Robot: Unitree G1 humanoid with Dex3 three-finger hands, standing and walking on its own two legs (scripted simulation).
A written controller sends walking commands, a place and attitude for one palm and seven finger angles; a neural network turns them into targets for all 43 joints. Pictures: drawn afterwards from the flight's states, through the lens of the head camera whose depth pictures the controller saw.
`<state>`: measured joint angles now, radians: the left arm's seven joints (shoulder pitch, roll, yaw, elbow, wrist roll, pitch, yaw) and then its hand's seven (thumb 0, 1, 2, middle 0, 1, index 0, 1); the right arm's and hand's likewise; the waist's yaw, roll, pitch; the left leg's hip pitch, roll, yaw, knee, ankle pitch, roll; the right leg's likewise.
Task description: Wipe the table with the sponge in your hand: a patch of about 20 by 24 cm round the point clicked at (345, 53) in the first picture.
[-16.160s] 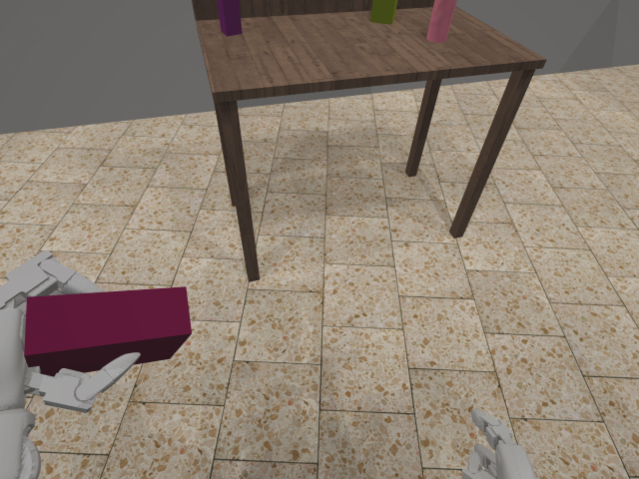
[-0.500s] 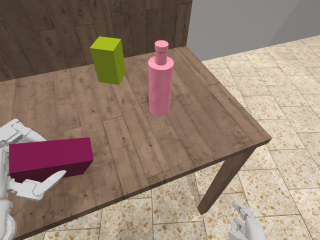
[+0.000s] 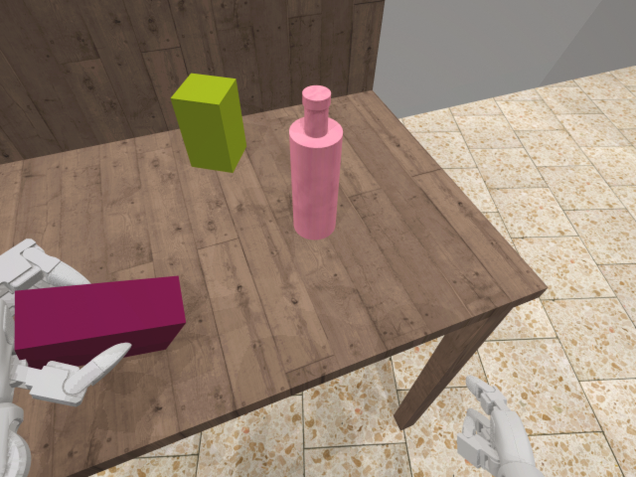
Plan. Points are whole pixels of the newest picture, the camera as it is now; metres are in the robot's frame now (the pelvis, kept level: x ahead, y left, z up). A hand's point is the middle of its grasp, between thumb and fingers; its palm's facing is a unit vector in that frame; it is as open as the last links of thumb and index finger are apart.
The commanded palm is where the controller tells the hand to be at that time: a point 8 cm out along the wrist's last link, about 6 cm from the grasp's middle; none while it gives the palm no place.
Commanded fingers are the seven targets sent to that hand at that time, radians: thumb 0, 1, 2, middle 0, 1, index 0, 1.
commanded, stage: look again from close up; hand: left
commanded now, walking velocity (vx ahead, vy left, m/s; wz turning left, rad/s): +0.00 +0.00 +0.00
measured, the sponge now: (127, 321) +0.23 +0.21 +0.13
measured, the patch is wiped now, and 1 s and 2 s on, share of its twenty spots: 0.00 0.00 0.00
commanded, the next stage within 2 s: shuffle to correct the standing spot in 0.34 s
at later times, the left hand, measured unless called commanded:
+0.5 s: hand (33, 358) +0.19 +0.27 +0.15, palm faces +0.36 -0.84 -0.41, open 9.1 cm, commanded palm +0.13 +0.29 +0.18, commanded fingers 0.00 0.10 1.30 -1.20 -1.60 -1.20 -1.60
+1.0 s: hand (17, 410) +0.14 +0.25 +0.16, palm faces +0.35 -0.83 -0.43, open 9.1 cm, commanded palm +0.08 +0.29 +0.18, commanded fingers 0.00 0.10 1.30 -1.20 -1.60 -1.20 -1.60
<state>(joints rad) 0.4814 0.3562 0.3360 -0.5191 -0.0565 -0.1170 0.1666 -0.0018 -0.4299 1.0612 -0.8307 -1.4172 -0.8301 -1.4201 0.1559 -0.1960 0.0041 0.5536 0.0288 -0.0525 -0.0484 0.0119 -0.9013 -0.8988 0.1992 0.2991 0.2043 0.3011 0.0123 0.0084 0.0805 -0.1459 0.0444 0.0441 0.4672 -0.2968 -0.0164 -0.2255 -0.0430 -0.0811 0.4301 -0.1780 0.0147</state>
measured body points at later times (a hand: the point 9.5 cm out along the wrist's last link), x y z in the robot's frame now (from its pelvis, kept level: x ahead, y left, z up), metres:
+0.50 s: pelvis -0.03 +0.01 -0.01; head -0.01 +0.04 +0.44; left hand +0.16 +0.31 +0.17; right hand +0.13 -0.22 -0.08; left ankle -0.03 +0.12 -0.74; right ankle +0.03 -0.13 -0.74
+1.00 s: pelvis -0.08 +0.01 -0.02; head -0.02 +0.03 +0.42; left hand +0.12 +0.29 +0.18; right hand +0.11 -0.21 -0.09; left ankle -0.03 +0.12 -0.74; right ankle +0.03 -0.13 -0.74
